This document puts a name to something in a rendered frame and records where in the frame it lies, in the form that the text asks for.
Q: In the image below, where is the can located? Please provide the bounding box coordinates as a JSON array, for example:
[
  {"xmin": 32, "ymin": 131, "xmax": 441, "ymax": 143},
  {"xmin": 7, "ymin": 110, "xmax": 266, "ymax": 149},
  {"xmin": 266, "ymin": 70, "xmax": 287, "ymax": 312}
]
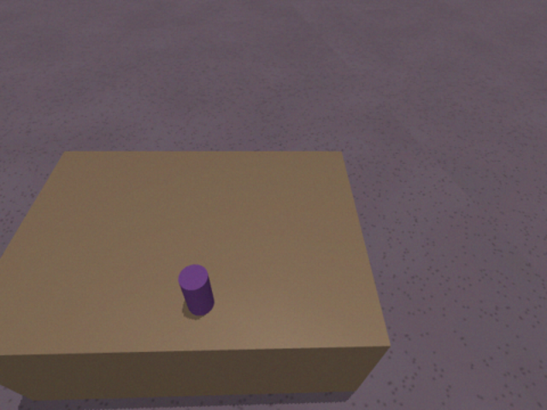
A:
[{"xmin": 179, "ymin": 265, "xmax": 215, "ymax": 316}]

